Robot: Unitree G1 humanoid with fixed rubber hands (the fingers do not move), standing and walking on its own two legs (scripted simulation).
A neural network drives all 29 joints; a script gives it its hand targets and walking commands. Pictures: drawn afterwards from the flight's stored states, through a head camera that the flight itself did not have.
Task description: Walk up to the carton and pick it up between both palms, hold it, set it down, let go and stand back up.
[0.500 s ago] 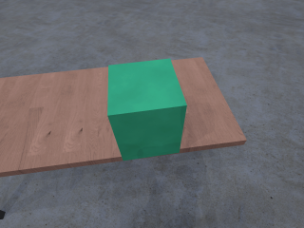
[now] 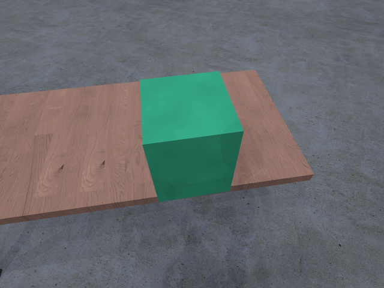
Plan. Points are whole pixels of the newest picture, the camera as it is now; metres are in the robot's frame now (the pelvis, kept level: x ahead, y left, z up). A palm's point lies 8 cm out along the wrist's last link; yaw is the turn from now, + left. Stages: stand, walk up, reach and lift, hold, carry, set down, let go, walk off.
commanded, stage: walk up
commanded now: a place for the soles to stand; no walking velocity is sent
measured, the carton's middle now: (187, 138) +0.46 +0.04 +0.00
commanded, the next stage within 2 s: reach and lift in 0.50 s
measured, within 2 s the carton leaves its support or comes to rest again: neither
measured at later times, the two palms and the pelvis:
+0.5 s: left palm out of the picture +0.01 +0.23 -0.14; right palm out of the picture -0.03 -0.23 -0.15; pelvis +0.00 +0.01 +0.00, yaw -2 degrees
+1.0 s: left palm out of the picture +0.07 +0.21 -0.12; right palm out of the picture +0.09 -0.22 -0.13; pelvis -0.06 -0.04 -0.03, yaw +5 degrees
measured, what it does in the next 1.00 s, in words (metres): shifts its weight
